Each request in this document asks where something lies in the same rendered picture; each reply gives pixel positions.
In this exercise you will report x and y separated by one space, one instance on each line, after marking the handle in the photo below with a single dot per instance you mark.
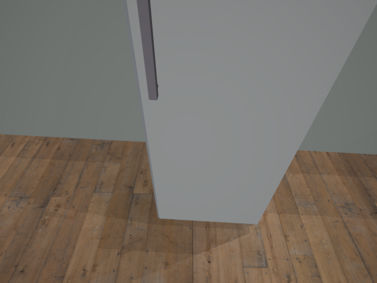
146 28

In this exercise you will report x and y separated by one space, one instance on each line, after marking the fridge door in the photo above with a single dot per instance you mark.
240 83

